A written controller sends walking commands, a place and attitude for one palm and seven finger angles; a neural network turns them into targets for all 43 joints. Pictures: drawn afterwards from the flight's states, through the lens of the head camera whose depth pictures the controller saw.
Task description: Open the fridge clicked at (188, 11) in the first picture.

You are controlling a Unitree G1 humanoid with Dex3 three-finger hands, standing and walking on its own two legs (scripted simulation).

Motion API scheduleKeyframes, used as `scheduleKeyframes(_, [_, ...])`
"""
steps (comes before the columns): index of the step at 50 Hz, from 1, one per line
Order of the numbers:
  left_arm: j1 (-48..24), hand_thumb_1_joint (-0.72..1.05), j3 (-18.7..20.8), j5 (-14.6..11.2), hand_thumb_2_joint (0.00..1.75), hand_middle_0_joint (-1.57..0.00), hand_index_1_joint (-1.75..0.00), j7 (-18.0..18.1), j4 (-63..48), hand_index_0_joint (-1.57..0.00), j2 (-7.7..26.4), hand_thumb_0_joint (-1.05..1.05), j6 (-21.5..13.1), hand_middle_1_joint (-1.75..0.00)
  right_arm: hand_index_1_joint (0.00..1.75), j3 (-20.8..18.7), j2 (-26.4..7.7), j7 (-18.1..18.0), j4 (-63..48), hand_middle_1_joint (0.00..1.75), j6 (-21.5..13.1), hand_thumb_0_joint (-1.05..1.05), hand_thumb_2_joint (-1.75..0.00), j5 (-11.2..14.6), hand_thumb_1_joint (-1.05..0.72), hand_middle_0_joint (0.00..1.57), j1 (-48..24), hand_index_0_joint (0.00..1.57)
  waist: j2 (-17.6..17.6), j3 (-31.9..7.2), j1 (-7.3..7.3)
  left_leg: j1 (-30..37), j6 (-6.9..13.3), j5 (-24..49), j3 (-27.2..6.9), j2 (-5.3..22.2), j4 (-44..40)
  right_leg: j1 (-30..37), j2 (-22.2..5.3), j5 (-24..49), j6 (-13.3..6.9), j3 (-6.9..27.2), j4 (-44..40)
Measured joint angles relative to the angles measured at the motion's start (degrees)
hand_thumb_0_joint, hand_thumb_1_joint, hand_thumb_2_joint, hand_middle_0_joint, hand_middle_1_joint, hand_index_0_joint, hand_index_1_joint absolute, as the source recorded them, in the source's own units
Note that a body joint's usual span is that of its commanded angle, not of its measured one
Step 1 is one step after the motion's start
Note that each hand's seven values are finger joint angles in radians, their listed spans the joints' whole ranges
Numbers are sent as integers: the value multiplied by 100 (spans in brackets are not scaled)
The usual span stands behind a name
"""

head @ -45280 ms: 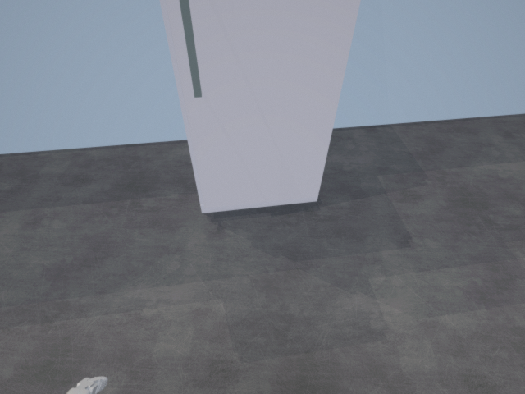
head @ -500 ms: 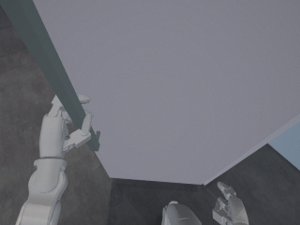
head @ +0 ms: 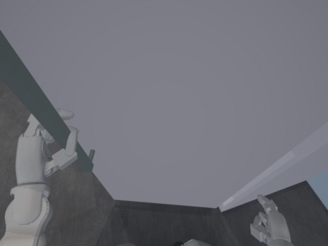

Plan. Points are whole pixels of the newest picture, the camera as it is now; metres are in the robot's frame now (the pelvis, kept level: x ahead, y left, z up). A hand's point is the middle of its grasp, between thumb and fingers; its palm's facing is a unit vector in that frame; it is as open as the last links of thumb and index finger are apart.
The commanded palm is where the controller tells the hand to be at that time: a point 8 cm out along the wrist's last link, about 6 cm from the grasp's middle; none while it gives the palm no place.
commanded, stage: walk backward, drawing the door open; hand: left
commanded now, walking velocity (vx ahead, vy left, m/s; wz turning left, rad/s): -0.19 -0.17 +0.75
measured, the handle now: (58, 114) +0.33 +0.21 +0.16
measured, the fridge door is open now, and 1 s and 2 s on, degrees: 68 85 82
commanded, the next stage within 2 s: stop walking and hold the door back in 0.28 s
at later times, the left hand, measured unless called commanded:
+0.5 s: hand out of the picture +0.12 +0.15 +0.12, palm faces +0.58 -0.74 -0.34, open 6.4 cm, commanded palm +0.11 +0.20 +0.11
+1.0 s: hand (66, 229) +0.14 +0.16 +0.12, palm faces +0.50 -0.83 -0.24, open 5.7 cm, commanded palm +0.12 +0.22 +0.11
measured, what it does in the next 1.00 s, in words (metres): walks backwards, turning left: left foot, then right foot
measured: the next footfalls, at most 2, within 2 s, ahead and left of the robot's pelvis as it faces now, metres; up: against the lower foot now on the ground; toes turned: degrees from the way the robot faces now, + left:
left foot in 0.02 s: +0.00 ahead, +0.10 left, +0.00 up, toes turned +7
right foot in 0.38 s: +0.01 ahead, -0.23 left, +0.00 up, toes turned +11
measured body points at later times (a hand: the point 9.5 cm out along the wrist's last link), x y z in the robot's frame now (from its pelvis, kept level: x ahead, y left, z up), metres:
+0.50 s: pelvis -0.08 -0.15 +0.01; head -0.02 -0.17 +0.45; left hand +0.09 +0.18 +0.14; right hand +0.15 -0.32 -0.11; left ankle -0.12 +0.00 -0.64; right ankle -0.03 -0.24 -0.73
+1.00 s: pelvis -0.20 -0.18 +0.01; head -0.16 -0.16 +0.46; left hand +0.11 +0.20 +0.14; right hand -0.02 -0.39 -0.10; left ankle -0.24 -0.09 -0.73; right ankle -0.11 -0.28 -0.65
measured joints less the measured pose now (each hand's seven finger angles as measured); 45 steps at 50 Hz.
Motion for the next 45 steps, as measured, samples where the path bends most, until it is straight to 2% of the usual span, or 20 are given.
scheduleKeyframes(1, [33,64,-29,-8,79,-44,-137,5,-102,-29,29,-2,-21,-134,29,7,-31,-5,-98,29,-23,1,-90,3,-91,20,26,20,29,-62,-5,225,102,472,-71,37,-530,-165,21,-89,1,-72,257])
scheduleKeyframes(2, [-4,64,-44,-20,79,-44,-137,17,-118,-29,105,-2,-73,-135,29,-15,39,-20,-108,29,-64,1,-90,1,-91,20,-6,20,-82,-24,-15,240,251,553,-107,-23,-605,-350,-18,-340,190,66,699])
scheduleKeyframes(3, [-61,64,-70,2,79,-45,-137,18,-65,-29,161,-3,-118,-136,29,-24,135,-17,-69,29,-106,1,-90,-4,-91,20,-34,20,-166,53,-4,233,326,572,-168,-61,-540,-506,36,-821,371,367,1231])
scheduleKeyframes(5, [-110,64,-131,112,79,-45,-138,-32,27,-30,216,-3,-92,-137,29,55,302,73,46,29,-179,1,-90,-5,-91,20,-31,20,-141,126,8,284,312,692,-400,7,-628,-754,254,-1311,564,803,2109])
scheduleKeyframes(7, [-122,63,-202,169,78,-45,-138,-71,92,-31,238,-2,8,-138,29,158,448,182,108,29,-263,1,-90,13,-91,20,36,20,7,136,9,324,198,934,-704,142,-883,-875,378,-1246,692,1016,2450])
scheduleKeyframes(11, [-91,64,-275,124,76,-44,-138,-65,226,-32,204,-2,106,-137,30,324,665,317,159,30,-375,1,-90,64,-91,20,151,20,296,103,150,311,-23,1313,-1102,383,-1255,-788,369,-850,827,1328,2169])
scheduleKeyframes(14, [-23,64,-176,-3,77,-43,-139,-28,328,-31,171,-2,116,-135,30,435,777,323,200,30,-427,1,-90,90,-91,20,188,20,431,45,250,205,-179,1443,-1297,486,-1314,-469,326,-946,875,1453,1703])
scheduleKeyframes(16, [-3,64,-51,-110,78,-42,-139,10,411,-30,164,-2,122,-134,30,478,805,329,225,30,-460,1,-90,80,-91,21,188,20,519,7,281,56,-292,1475,-1459,538,-1228,-101,362,-945,896,1475,1123])
scheduleKeyframes(18, [-11,64,136,-208,79,-42,-138,42,463,-29,215,-2,154,-133,30,503,798,335,214,30,-483,1,-90,72,-90,21,190,21,523,-34,317,-178,-377,1412,-1604,513,-961,429,365,-417,919,1436,131])
scheduleKeyframes(19, [-35,63,257,-212,79,-42,-137,51,496,-28,199,-3,154,-133,30,501,743,344,227,30,-482,1,-90,77,-90,21,140,21,568,-5,338,-340,-300,1222,-1666,516,-677,551,389,-100,816,1369,-153])
scheduleKeyframes(20, [-61,62,344,-180,79,-42,-136,64,558,-28,120,-4,132,-134,30,471,643,342,299,30,-438,1,-90,77,-90,21,30,21,668,72,324,-564,-204,649,-1735,480,-116,500,448,-61,651,1285,-69])
scheduleKeyframes(22, [-177,61,359,-125,79,-43,-136,47,859,-29,20,-5,-11,-134,30,363,444,273,502,30,-350,1,-90,61,-90,21,-92,21,655,121,340,-1050,-92,-152,-1613,115,1375,436,348,-109,421,1196,-1])
scheduleKeyframes(24, [-409,60,275,-48,80,-43,-136,22,1294,-32,-35,-5,-109,-135,30,236,241,210,658,30,-248,1,-90,56,-91,21,-84,21,535,88,437,-1284,-100,-169,-1269,-200,2447,477,167,-18,353,1190,-156])
scheduleKeyframes(26, [-739,60,192,7,80,-43,-137,-27,1892,-34,-15,-6,-263,-135,30,175,43,141,750,30,-147,1,-90,61,-91,21,-50,20,452,2,420,-1329,-126,110,-966,-343,2942,523,11,118,337,1098,-315])
scheduleKeyframes(28, [-1193,59,87,17,81,-44,-138,-92,2601,-37,80,-7,-387,-136,30,126,-125,104,787,30,-38,1,-90,95,-91,20,-13,20,391,-93,362,-1198,-120,359,-788,-378,2937,543,-108,210,323,959,-395])
scheduleKeyframes(35, [-2769,61,-152,-18,80,-45,-140,-99,4345,-42,93,-4,-516,-139,30,-48,-507,157,719,29,85,1,-90,190,-91,20,71,20,201,-259,311,-458,34,368,-578,-205,1634,383,-252,658,257,638,-732])
scheduleKeyframes(41, [-3997,63,-247,114,80,-46,-140,-165,5421,-43,216,-3,-657,-139,29,4,-412,176,678,29,14,1,-90,240,-91,20,80,20,-138,-225,281,288,277,-149,-99,-163,-232,32,-261,736,245,728,-1078])
scheduleKeyframes(43, [-4372,63,-259,130,80,-46,-140,-237,5738,-43,298,-2,-706,-139,30,69,-392,181,618,29,-38,1,-90,247,-91,20,120,20,-94,-207,209,731,420,-123,32,-134,-1192,-166,-154,504,329,748,-928])
scheduleKeyframes(44, [-4573,63,-262,141,80,-46,-140,-281,5900,-43,344,-2,-737,-139,30,81,-405,175,561,30,-77,1,-90,240,-91,20,156,20,34,-190,137,867,542,-67,-46,-52,-1584,-351,-57,117,435,711,-620])
scheduleKeyframes(45, [-4794,62,-259,148,80,-46,-140,-314,6069,-43,420,-2,-748,-139,30,83,-338,152,562,30,-118,1,-90,247,-91,20,147,20,51,-59,71,811,586,536,-58,-14,-1606,-568,-17,-354,516,790,-10])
